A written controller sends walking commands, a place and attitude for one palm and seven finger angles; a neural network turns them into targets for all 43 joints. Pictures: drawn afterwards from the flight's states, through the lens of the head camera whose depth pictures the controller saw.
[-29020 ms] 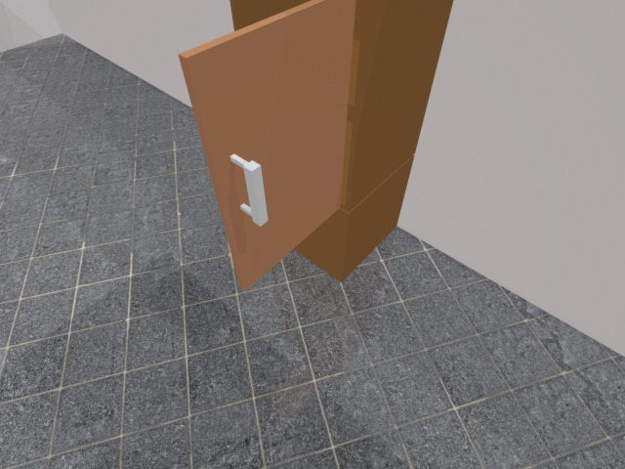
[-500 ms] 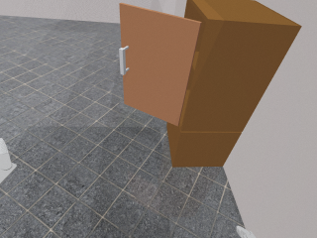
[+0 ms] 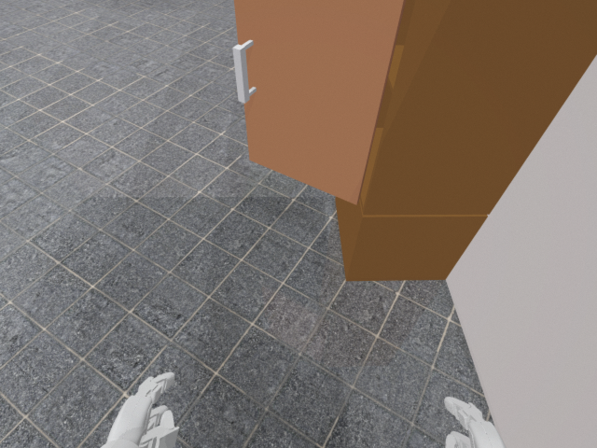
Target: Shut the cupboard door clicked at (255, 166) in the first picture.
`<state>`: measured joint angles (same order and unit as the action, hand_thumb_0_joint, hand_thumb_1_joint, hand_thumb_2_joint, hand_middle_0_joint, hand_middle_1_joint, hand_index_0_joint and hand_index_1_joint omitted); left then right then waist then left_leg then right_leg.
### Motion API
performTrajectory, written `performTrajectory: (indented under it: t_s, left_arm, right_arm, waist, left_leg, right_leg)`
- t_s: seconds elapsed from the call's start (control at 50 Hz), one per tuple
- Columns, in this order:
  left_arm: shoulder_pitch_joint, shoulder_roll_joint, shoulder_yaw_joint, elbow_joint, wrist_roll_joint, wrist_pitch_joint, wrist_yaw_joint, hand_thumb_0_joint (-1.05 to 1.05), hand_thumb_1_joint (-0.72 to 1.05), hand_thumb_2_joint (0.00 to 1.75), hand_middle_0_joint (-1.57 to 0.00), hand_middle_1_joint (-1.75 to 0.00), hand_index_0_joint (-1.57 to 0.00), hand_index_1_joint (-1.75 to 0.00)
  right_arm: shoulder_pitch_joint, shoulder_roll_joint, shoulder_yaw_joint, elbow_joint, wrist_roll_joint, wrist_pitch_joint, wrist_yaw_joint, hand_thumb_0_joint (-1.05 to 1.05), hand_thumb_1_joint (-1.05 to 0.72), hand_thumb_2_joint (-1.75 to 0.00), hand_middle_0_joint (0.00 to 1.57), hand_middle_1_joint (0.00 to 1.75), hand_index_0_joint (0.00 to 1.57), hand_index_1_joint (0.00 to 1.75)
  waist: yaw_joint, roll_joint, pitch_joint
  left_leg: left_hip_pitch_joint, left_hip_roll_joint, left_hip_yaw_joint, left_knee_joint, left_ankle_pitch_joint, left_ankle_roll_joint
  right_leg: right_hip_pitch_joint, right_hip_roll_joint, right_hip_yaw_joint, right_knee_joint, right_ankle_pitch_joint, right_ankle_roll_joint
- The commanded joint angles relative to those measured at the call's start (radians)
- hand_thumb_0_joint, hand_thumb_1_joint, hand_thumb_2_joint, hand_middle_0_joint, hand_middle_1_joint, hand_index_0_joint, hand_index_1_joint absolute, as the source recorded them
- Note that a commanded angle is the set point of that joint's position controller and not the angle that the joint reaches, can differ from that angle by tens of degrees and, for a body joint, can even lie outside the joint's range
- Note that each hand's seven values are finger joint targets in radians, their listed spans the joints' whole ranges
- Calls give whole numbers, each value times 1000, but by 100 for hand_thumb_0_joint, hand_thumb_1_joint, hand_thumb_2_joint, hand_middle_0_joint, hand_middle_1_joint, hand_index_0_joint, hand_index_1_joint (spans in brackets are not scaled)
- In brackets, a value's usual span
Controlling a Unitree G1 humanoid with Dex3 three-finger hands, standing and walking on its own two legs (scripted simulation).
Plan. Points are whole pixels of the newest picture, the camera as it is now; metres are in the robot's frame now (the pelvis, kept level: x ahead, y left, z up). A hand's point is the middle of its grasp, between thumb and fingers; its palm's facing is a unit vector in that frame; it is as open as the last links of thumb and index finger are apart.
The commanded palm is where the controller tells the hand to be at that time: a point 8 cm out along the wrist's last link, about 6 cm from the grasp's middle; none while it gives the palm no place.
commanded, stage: let the arm hang, fingers relaxed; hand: left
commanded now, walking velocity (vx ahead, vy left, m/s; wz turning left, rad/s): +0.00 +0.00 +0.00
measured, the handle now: (246, 71) +0.96 +0.15 +0.00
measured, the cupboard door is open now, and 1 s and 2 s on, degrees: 59 59 59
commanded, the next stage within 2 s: look to check the result in 0.88 s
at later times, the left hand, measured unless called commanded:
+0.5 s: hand out of the picture +0.03 +0.20 -0.15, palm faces +0.01 -0.96 -0.26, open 7.3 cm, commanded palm none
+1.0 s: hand out of the picture +0.00 +0.18 -0.16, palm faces +0.02 -0.98 -0.18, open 7.4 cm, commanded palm none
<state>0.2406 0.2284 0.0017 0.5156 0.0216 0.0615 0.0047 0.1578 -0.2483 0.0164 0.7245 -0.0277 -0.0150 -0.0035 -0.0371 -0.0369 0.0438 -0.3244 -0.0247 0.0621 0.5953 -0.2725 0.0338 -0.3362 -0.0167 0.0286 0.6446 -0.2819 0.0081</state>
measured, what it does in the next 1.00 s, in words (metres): stands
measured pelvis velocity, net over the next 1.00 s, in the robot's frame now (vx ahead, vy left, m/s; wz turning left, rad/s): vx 0.01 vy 0.01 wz -0.01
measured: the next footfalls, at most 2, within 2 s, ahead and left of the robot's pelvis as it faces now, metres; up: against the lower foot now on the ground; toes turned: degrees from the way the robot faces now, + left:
none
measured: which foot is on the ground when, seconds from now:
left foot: down 0.00-1.00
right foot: down 0.00-1.00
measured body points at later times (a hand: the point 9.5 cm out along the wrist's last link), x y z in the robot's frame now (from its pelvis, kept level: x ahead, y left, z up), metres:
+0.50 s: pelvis +0.01 +0.00 +0.02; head +0.01 -0.01 +0.47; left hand +0.03 +0.25 -0.13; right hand +0.01 -0.22 -0.15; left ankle +0.02 +0.10 -0.73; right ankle +0.02 -0.12 -0.73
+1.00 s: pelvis +0.01 +0.01 +0.02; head +0.01 +0.01 +0.47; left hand +0.00 +0.23 -0.14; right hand +0.00 -0.22 -0.14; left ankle +0.02 +0.10 -0.73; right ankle +0.02 -0.12 -0.73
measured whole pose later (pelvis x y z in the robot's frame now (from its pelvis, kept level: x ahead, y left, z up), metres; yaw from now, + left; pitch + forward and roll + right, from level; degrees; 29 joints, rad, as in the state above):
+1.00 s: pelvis +0.01 +0.01 +0.02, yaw +0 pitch -2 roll +0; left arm 0.30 0.16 0.01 1.15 0.02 0.00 0.02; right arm 0.29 -0.16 -0.01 1.13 -0.01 0.00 -0.03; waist 0.00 -0.01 0.02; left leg -0.17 -0.01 0.06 0.39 -0.19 0.03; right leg -0.16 0.00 0.03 0.39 -0.20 0.01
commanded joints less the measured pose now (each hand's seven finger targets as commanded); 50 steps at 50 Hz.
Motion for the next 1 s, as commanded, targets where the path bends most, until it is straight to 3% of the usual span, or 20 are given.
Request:
performTrajectory:
  t_s: [0.0, 0.02, 0.04, 0.06, 0.12, 0.16, 0.2, 0.34, 0.48, 0.7, 0.86, 0.98]
  left_arm:
    - [47, 210, 46, 78, 4, -68, 13, 0, 90, 90, -20, -30, -20, -30]
    - [6, 213, 38, 109, 0, -64, 9, 0, 90, 90, -20, -30, -20, -30]
    - [-31, 182, 33, 149, -2, -68, 10, 0, 90, 90, -20, -30, -20, -30]
    - [-38, 162, 27, 191, -3, -68, 11, 0, 90, 90, -20, -30, -20, -30]
    - [8, 102, 37, 271, -4, -75, 18, 0, 90, 90, -20, -30, -20, -30]
    - [17, 104, 30, 326, -9, -75, 22, 0, 90, 90, -20, -30, -20, -30]
    - [21, 98, 26, 372, -11, -75, 24, 0, 90, 90, -20, -30, -20, -30]
    - [33, 88, 20, 488, -13, -69, 24, 0, 90, 90, -20, -30, -20, -30]
    - [65, 81, 17, 549, -12, -69, 27, 0, 90, 90, -20, -30, -20, -30]
    - [103, 51, 18, 595, -8, -70, 29, 0, 90, 90, -20, -30, -20, -30]
    - [102, 56, 24, 600, -6, -77, 30, 0, 90, 90, -20, -30, -20, -30]
    - [88, 68, 27, 600, -4, -75, 28, 0, 90, 90, -20, -30, -20, -30]
  right_arm:
    - [51, -72, -38, -12, 15, 10, 4, 0, -90, -90, 20, 30, 20, 30]
    - [75, -65, -36, 15, 9, 21, 8, 0, -90, -90, 20, 30, 20, 30]
    - [60, -60, -34, 45, 1, 28, 3, 0, -90, -90, 20, 30, 20, 30]
    - [56, -71, -37, 71, 3, 27, -1, 0, -90, -90, 20, 30, 20, 30]
    - [73, -66, -42, 130, 3, 11, -10, 0, -90, -90, 20, 30, 20, 30]
    - [82, -74, -42, 169, 8, 8, -14, 0, -90, -90, 20, 30, 20, 30]
    - [105, -64, -42, 204, 11, 8, -18, 0, -90, -90, 20, 30, 20, 30]
    - [148, -53, -38, 300, 12, 13, -23, 0, -90, -90, 20, 30, 20, 30]
    - [172, -30, -36, 356, 15, 13, -24, 0, -90, -90, 20, 30, 20, 30]
    - [177, -14, -37, 379, 16, 7, -32, 0, -90, -90, 20, 30, 20, 30]
    - [173, -39, -46, 372, 19, -1, -37, 0, -90, -90, 20, 30, 20, 30]
    - [161, -57, -51, 369, 16, 0, -36, 0, -90, -90, 20, 30, 20, 30]
  waist:
    - [13, 33, -150]
    - [-12, 107, -97]
    - [-13, 68, -80]
    - [-7, 26, -73]
    - [18, 148, -113]
    - [29, 125, -121]
    - [29, 82, -118]
    - [32, -4, 1]
    - [30, -2, 26]
    - [31, 60, 50]
    - [31, 60, 24]
    - [29, 56, 46]
  left_leg:
    - [21, 33, -60, -28, -61, -35]
    - [86, 29, -67, -58, -76, -30]
    - [110, 44, -76, -69, 5, -31]
    - [135, 61, -91, -83, 60, -29]
    - [126, 105, -131, -151, 173, -12]
    - [122, 120, -132, -173, 218, -13]
    - [125, 125, -129, -194, 210, -13]
    - [120, 129, -124, -265, 114, -8]
    - [136, 124, -108, -285, 71, -5]
    - [121, 122, -114, -309, 26, -2]
    - [148, 130, -121, -299, 81, 4]
    - [131, 135, -130, -320, 21, 4]
  right_leg:
    - [132, -238, 240, -272, 193, -116]
    - [22, -220, 210, -297, 6, -120]
    - [-9, -152, 199, -305, -38, -106]
    - [-15, -114, 155, -306, -30, -88]
    - [110, -78, 93, -271, 137, -61]
    - [170, -67, 69, -260, 205, -54]
    - [193, -73, 64, -273, 215, -52]
    - [145, -64, 67, -330, 108, -47]
    - [119, -64, 74, -347, 68, -44]
    - [111, -59, 71, -338, 73, -42]
    - [122, -58, 66, -331, 111, -45]
    - [114, -58, 63, -332, 87, -45]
